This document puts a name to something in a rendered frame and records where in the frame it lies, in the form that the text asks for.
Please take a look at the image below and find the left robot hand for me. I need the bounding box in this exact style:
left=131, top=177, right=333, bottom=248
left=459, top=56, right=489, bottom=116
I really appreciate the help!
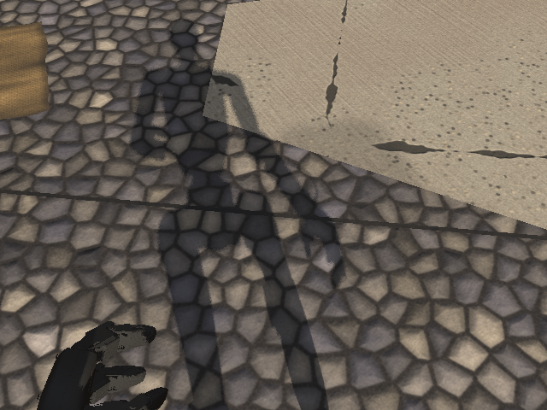
left=37, top=321, right=168, bottom=410

